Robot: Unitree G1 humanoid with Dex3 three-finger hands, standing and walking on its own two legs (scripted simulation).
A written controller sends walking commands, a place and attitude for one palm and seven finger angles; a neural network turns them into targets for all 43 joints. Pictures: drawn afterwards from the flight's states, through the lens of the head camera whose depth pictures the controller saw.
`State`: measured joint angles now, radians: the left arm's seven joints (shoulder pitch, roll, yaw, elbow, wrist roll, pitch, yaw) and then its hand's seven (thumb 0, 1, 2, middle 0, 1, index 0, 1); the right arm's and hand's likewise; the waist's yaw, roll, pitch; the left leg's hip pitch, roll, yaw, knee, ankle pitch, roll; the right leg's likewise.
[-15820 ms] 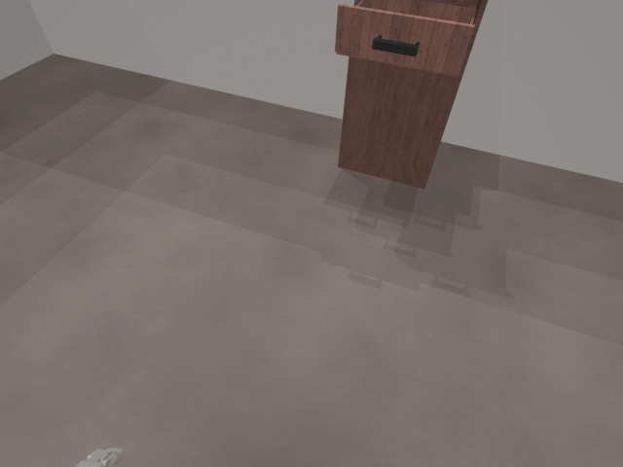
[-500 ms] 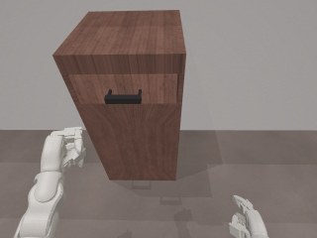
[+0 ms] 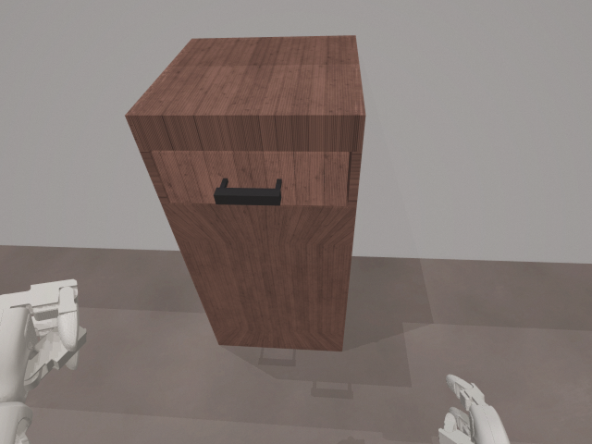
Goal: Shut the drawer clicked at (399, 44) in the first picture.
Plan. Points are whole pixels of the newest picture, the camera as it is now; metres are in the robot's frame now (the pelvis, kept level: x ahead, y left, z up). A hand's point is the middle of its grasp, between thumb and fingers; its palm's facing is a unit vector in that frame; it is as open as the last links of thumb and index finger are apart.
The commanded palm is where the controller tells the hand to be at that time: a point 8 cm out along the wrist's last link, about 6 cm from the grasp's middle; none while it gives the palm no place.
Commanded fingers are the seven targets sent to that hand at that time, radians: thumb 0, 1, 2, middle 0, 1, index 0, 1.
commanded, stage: draw the hand back to the body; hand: left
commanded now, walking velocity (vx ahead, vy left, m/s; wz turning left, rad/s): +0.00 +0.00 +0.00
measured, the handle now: (249, 189) +0.59 +0.18 +0.00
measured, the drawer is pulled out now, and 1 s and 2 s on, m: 0.00 0.00 0.00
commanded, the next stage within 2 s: step back with the hand held close in 0.06 s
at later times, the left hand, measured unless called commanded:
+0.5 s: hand (75, 340) +0.17 +0.25 +0.15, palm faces +0.27 -0.83 -0.49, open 3.2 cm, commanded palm +0.11 +0.30 +0.17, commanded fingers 0.00 0.90 0.90 -1.40 -1.60 -1.40 -1.60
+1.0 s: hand (11, 408) +0.10 +0.27 +0.15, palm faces +0.34 -0.81 -0.48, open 3.2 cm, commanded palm +0.04 +0.31 +0.17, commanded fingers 0.00 0.90 0.90 -1.40 -1.60 -1.40 -1.60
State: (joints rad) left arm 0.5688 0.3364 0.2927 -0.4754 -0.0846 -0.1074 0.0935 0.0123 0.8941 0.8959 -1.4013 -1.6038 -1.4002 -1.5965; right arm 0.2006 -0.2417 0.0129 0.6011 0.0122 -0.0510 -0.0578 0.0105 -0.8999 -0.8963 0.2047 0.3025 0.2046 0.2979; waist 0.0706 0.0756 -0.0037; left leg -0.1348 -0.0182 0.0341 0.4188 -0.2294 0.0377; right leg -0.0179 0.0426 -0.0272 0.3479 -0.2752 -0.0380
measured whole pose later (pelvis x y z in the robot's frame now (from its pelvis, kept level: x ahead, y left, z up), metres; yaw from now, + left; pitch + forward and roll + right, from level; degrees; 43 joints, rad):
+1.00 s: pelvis -0.09 +0.03 -0.02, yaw -1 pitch +1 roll -2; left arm 0.63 0.37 0.38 -0.61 -0.03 -0.24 0.13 0.01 0.89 0.90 -1.40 -1.60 -1.40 -1.60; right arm 0.20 -0.22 -0.01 0.55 0.00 -0.04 -0.06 0.01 -0.90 -0.90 0.21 0.30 0.21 0.30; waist 0.01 0.03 0.04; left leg -0.44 -0.02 0.05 0.59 -0.21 0.08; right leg -0.34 0.03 -0.02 0.54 -0.22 0.00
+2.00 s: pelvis -0.20 +0.06 -0.01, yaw -3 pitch +0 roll -2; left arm 0.71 0.44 0.40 -0.70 -0.06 -0.21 0.11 0.01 0.89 0.90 -1.40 -1.60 -1.40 -1.60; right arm 0.24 -0.16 0.01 0.60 -0.01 -0.07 -0.03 0.01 -0.90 -0.90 0.21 0.30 0.21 0.30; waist 0.00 -0.03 -0.03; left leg -0.53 -0.06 0.02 0.75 -0.24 -0.02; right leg -0.15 0.07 -0.01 0.48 -0.34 -0.07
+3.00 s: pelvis -0.19 +0.08 +0.00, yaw -3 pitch -1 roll -1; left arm 0.34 0.18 0.01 1.13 0.01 0.01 0.03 0.01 0.91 0.90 -0.68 -0.87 -0.68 -0.84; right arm 0.28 -0.15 0.00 1.10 -0.01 0.02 -0.04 0.01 -0.91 -0.90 0.20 0.30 0.20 0.30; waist 0.01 0.01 0.08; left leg -0.25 -0.04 -0.01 0.44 -0.17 0.04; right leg -0.11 0.02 -0.08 0.40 -0.27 -0.04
